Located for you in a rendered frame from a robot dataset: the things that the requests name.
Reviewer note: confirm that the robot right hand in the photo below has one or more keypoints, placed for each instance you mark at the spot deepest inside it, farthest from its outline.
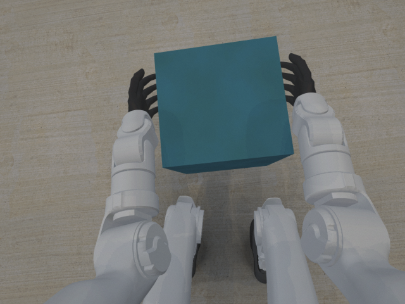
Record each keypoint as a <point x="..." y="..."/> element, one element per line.
<point x="301" y="79"/>

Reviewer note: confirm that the robot right forearm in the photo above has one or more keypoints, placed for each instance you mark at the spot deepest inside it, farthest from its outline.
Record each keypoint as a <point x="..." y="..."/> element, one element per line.
<point x="325" y="156"/>

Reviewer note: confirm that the robot left forearm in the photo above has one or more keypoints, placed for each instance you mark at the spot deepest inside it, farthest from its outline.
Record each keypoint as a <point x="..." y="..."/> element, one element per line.
<point x="133" y="196"/>

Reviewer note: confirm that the right robot upper arm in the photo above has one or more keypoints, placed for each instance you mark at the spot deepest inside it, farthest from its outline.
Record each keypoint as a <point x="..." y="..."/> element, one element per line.
<point x="351" y="245"/>

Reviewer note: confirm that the robot left hand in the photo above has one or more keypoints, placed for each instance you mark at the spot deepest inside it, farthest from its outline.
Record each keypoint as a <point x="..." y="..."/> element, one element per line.
<point x="137" y="96"/>

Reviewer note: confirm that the left robot upper arm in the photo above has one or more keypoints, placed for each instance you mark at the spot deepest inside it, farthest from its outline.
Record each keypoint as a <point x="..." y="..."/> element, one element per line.
<point x="128" y="260"/>

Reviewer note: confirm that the left robot thigh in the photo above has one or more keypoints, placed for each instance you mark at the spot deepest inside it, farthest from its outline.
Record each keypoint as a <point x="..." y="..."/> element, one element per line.
<point x="183" y="229"/>

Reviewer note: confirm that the right robot foot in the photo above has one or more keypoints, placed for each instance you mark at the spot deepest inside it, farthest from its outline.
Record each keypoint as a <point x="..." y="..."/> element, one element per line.
<point x="260" y="274"/>

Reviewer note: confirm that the carton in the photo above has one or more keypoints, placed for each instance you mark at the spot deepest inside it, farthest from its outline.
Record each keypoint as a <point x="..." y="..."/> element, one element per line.
<point x="222" y="106"/>

